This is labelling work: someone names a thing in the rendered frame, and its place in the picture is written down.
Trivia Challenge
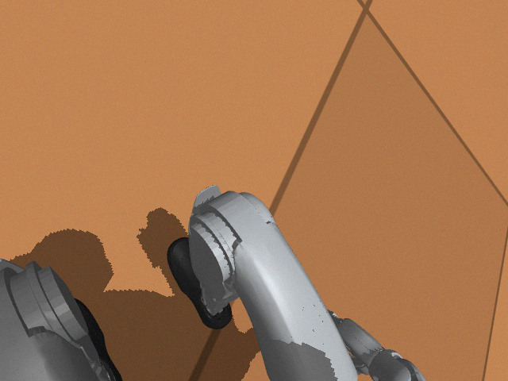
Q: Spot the left robot foot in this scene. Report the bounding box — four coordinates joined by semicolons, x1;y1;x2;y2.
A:
75;298;122;381

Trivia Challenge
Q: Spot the right robot hand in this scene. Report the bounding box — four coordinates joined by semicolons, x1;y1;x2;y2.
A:
328;310;386;375

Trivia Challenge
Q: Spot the right robot foot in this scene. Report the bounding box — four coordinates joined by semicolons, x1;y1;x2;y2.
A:
167;237;232;329

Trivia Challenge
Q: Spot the right robot arm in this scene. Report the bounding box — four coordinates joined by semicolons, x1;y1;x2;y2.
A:
368;349;427;381

